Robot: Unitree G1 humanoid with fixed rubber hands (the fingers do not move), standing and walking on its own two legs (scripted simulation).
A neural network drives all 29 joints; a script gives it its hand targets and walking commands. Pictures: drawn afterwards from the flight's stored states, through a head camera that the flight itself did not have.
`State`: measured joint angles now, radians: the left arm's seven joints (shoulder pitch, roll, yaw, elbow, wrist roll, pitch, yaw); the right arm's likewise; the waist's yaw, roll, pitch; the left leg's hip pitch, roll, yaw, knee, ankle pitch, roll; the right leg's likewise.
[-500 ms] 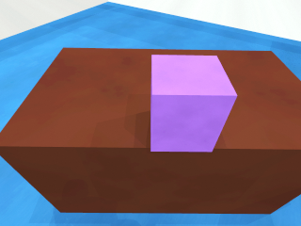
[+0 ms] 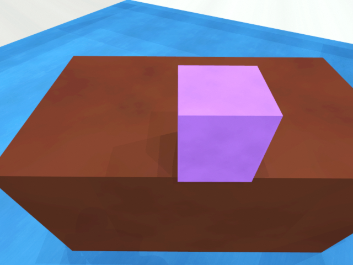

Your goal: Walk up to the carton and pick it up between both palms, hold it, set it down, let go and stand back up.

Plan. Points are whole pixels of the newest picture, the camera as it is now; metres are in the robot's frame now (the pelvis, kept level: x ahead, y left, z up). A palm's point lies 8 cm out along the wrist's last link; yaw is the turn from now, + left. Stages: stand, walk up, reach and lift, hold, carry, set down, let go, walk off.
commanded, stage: walk up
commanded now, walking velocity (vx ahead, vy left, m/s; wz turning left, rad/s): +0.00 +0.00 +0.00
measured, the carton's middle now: (216, 125) +0.46 -0.10 +0.07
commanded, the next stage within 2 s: none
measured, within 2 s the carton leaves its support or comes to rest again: neither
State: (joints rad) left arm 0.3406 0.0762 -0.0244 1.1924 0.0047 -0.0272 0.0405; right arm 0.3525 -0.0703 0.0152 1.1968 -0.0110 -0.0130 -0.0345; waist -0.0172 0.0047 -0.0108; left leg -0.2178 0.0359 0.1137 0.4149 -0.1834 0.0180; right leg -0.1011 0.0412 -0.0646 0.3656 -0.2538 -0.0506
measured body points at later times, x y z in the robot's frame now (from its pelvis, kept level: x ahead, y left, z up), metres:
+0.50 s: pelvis -0.03 -0.04 -0.01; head -0.01 -0.03 +0.44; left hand +0.03 +0.20 -0.17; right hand -0.08 -0.28 -0.16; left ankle +0.03 +0.11 -0.74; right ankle -0.06 -0.18 -0.69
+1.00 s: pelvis -0.05 -0.07 +0.01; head -0.02 -0.12 +0.45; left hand -0.06 +0.15 -0.13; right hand -0.06 -0.32 -0.18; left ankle -0.08 +0.11 -0.68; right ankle -0.05 -0.20 -0.74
